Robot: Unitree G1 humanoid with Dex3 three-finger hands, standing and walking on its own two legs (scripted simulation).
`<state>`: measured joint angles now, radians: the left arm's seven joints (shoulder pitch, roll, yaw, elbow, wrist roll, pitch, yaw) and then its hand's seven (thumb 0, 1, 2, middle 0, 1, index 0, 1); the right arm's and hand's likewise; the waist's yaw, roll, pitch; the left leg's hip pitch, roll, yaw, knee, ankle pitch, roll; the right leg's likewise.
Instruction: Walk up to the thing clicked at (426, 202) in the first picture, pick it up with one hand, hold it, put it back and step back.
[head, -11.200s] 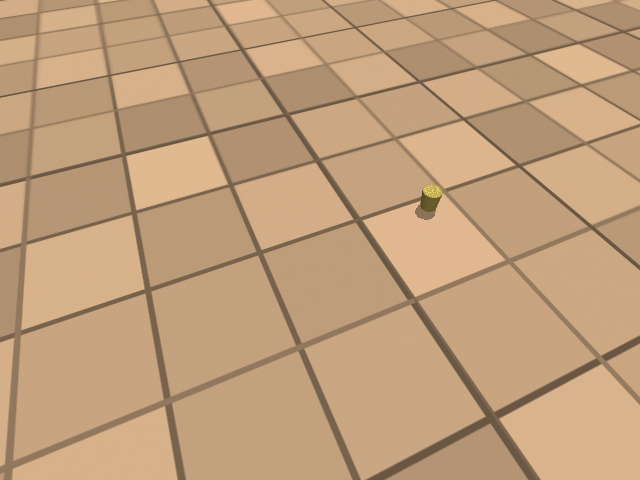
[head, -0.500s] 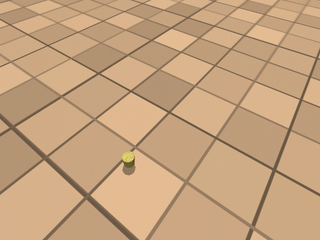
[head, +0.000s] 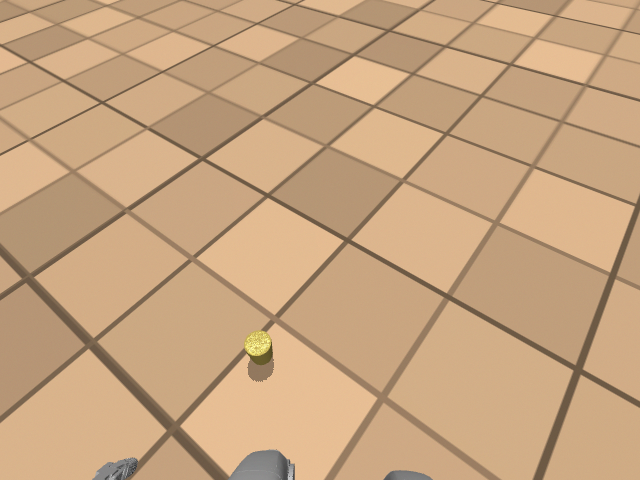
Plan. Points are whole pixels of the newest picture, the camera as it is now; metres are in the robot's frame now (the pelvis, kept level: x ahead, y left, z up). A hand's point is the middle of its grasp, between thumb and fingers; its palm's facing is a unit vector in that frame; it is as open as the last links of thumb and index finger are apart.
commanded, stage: walk up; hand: left
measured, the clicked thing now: (259, 349) +0.58 +0.24 -0.72
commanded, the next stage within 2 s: stand in 1.50 s
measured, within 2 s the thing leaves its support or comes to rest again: neither
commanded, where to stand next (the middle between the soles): +0.18 +0.01 m, yaw -1 degrees
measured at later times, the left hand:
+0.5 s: hand out of the picture +0.13 +0.27 -0.15, palm faces -0.01 -0.94 -0.34, open 7.4 cm
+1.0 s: hand (157, 453) +0.17 +0.25 -0.14, palm faces -0.04 -0.94 -0.33, open 7.4 cm
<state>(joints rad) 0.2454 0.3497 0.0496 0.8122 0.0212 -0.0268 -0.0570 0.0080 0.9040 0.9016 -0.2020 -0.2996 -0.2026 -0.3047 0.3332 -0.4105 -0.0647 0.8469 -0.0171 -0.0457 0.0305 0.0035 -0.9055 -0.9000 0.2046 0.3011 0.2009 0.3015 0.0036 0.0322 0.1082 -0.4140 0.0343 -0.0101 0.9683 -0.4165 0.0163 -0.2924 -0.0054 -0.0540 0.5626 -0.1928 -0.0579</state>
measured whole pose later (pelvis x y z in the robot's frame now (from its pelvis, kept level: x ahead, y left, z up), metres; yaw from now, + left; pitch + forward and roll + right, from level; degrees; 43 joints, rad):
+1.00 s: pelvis +0.08 +0.00 +0.02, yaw -1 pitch -2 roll +0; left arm 0.07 0.34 0.01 1.14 0.00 0.00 -0.01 0.01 0.91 0.90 -0.20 -0.30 -0.20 -0.30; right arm 0.09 -0.36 -0.01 1.15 -0.01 -0.02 0.01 0.00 -0.90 -0.90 0.20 0.30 0.20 0.30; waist -0.01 0.00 0.06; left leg -0.13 0.04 0.04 0.33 -0.15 -0.02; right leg -0.08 -0.01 0.01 0.32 -0.19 0.01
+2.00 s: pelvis +0.08 +0.01 +0.02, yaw -1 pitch -2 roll +0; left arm 0.12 0.35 0.00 1.13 0.01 0.00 -0.01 0.01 0.91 0.90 -0.20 -0.30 -0.20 -0.30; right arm 0.09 -0.35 0.00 1.14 -0.01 -0.01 0.01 0.00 -0.90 -0.90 0.20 0.30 0.20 0.30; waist 0.00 0.00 0.05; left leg -0.13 0.02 0.03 0.32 -0.15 -0.01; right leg -0.07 -0.02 0.01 0.30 -0.20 0.02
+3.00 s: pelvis +0.09 +0.02 +0.02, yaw +0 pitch -2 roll +0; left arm 0.13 0.35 0.00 1.12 0.01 0.00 0.00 0.01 0.91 0.90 -0.20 -0.30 -0.20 -0.30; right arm 0.10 -0.35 0.00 1.13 -0.01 -0.01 0.01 0.00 -0.90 -0.90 0.20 0.30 0.20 0.30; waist 0.00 0.00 0.04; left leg -0.13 0.01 0.03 0.32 -0.17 0.00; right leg -0.06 -0.04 0.00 0.30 -0.21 0.04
